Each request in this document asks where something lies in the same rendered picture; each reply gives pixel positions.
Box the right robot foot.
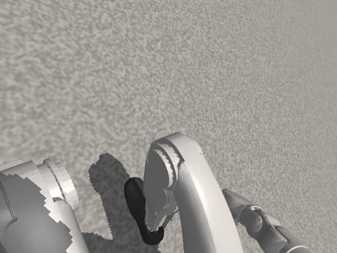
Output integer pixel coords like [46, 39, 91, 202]
[124, 177, 164, 245]

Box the right robot arm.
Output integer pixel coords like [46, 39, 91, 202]
[239, 205, 311, 253]

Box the right robot hand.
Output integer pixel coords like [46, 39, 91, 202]
[222, 189, 253, 226]

